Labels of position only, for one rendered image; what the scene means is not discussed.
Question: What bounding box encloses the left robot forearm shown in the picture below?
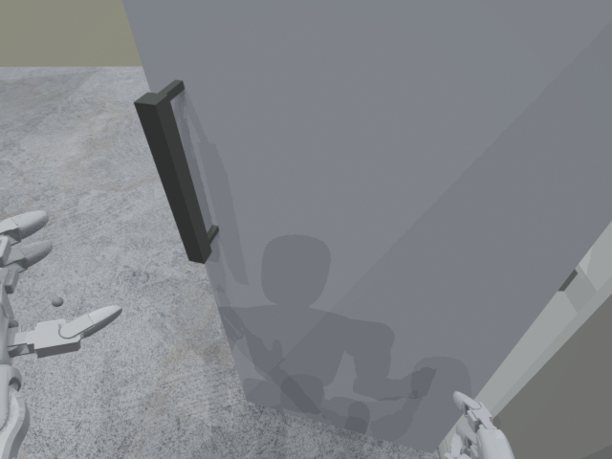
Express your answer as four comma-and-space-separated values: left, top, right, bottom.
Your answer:
0, 364, 31, 459

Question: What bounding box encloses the handle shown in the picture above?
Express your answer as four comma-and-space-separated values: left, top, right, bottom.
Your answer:
134, 79, 219, 264

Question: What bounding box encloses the fridge door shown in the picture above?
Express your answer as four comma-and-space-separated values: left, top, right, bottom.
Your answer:
122, 0, 612, 453

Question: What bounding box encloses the right robot hand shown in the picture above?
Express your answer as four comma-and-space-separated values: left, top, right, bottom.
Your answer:
445, 391, 514, 459

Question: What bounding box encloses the left robot hand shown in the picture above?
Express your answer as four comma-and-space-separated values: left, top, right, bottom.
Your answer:
0, 210, 122, 366

